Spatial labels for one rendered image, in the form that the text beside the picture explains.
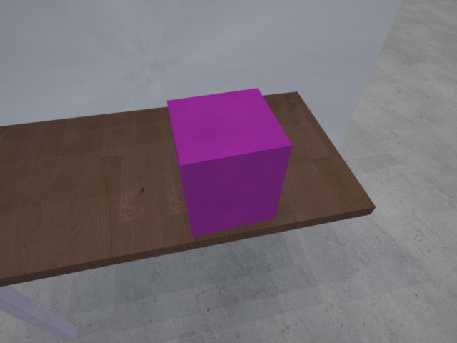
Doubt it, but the carton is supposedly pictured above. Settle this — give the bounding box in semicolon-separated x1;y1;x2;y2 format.
167;88;293;237

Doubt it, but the table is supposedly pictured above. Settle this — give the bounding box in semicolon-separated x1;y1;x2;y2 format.
0;91;376;342

